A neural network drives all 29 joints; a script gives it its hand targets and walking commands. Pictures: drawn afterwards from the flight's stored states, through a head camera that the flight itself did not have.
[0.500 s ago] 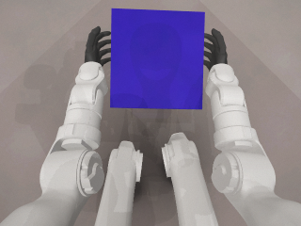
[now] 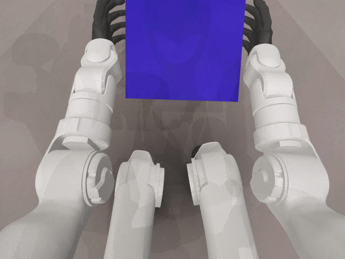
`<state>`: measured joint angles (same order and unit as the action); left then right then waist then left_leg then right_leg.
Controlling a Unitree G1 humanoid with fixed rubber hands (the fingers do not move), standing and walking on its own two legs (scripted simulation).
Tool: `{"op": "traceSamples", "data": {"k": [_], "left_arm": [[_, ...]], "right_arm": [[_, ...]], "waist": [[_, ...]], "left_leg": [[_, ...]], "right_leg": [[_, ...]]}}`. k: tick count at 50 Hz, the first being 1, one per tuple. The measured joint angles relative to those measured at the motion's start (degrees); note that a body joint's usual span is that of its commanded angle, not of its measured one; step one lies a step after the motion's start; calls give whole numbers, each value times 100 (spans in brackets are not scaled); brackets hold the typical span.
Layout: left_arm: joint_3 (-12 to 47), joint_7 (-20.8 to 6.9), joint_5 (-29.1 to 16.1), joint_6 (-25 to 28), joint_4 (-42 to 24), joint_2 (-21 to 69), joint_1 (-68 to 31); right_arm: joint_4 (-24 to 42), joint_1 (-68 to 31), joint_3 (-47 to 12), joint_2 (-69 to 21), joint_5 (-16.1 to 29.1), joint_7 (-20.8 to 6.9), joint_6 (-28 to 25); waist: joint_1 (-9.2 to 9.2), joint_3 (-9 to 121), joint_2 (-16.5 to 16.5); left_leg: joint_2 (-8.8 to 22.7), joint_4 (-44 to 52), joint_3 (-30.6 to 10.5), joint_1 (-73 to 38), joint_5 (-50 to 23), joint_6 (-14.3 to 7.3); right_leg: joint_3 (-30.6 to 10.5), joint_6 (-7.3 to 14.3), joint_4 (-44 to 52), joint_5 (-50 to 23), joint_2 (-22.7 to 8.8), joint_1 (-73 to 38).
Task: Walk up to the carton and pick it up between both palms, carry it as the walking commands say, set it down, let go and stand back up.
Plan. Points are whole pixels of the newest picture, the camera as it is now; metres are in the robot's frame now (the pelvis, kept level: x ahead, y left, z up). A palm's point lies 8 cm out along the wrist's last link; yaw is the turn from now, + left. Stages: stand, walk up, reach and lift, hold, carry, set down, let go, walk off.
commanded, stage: set down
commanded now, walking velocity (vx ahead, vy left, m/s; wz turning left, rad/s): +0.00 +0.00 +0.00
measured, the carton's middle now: (179, 53) +0.52 -0.06 -0.22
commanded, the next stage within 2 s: none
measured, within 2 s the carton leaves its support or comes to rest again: rests again in 0.92 s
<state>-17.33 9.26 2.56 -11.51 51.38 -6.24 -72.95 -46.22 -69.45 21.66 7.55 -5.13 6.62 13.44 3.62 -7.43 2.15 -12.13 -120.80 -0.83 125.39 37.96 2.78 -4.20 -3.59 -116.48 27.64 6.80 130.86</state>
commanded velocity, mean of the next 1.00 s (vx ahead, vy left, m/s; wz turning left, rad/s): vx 0.00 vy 0.00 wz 0.00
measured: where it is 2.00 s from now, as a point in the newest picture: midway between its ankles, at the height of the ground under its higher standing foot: (174, 196)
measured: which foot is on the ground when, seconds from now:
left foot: down 0.00-1.00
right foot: down 0.00-1.00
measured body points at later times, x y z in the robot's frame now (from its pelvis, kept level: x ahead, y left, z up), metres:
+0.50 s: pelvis +0.00 +0.00 -0.02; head +0.35 -0.01 +0.27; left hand +0.55 +0.09 -0.17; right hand +0.51 -0.21 -0.17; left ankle +0.08 +0.11 -0.37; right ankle +0.13 -0.12 -0.37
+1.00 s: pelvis +0.00 +0.00 -0.03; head +0.36 -0.01 +0.25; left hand +0.55 +0.09 -0.20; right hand +0.51 -0.21 -0.19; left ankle +0.08 +0.10 -0.37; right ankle +0.13 -0.12 -0.37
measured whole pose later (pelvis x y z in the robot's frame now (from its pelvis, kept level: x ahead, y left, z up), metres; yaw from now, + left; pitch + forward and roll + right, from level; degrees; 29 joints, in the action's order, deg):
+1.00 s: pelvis +0.00 +0.00 -0.03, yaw +1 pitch +39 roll +0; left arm -13.5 10.1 2.0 -9.5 57.5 -8.3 -77.3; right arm -52.9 -72.7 21.8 10.3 -3.2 5.1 10.5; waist 4.8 -13.7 1.9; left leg -11.5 -126.7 -0.6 127.3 38.7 1.9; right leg -1.3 -2.0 -122.4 30.4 2.9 131.2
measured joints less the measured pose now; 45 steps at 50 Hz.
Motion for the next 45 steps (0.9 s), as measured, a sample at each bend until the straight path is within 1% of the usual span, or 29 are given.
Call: {"op": "traceSamples", "data": {"k": [5,8,14,23,30,37,45], "left_arm": [[131,43,-13,-5,154,-58,-157],[290,87,-89,6,134,-107,-162],[502,158,-254,41,149,-175,-167],[381,189,-102,28,388,-93,-359],[288,173,11,39,483,-71,-445],[281,127,17,88,525,-122,-459],[350,104,-44,161,573,-190,-436]], "right_arm": [[-135,-71,11,73,90,-4,-57],[-141,-83,-4,95,162,-2,-96],[-211,-115,4,122,268,-10,-168],[-409,-201,183,188,146,-115,-177],[-470,-250,242,199,39,-141,-170],[-494,-273,195,190,28,-137,-196],[-593,-307,51,238,127,-143,-248]], "waist": [[36,-189,-70],[41,-236,-99],[68,-227,-87],[81,-274,-34],[76,-396,-11],[80,-521,3],[113,-599,-3]], "left_leg": [[-59,-176,-37,35,51,25],[-76,-264,-63,79,73,30],[-89,-377,-76,172,74,1],[-68,-385,-27,222,-16,-66],[-44,-392,2,200,-40,-77],[-16,-450,7,176,-3,-66],[29,-538,11,177,54,-71]], "right_leg": [[82,49,-183,98,-97,9],[133,67,-258,139,-141,32],[181,49,-337,180,-193,68],[166,5,-329,143,-231,60],[171,30,-360,139,-272,35],[213,91,-444,187,-326,21],[264,145,-545,256,-374,27]]}}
